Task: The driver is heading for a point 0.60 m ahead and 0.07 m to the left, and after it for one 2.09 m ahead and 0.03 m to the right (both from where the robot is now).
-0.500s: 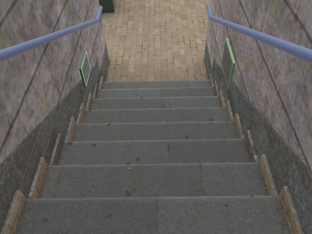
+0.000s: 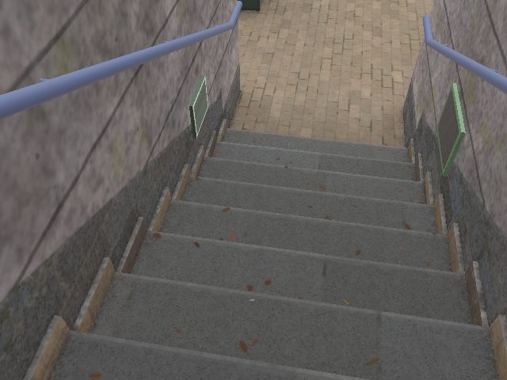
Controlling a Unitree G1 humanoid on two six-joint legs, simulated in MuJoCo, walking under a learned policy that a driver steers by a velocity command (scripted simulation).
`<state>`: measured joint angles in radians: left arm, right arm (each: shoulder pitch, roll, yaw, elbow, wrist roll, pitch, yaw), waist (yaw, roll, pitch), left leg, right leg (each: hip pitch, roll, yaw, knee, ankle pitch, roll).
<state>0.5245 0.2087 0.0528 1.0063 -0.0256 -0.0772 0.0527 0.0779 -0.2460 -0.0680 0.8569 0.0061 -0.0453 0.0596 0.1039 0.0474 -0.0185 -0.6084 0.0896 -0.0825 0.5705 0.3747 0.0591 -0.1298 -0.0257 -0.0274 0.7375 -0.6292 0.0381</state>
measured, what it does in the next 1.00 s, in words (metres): goes down: left foot 0.15 m lower, then right foot 0.15 m lower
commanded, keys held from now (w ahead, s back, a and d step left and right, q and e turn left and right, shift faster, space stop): w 0.70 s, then no key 0.30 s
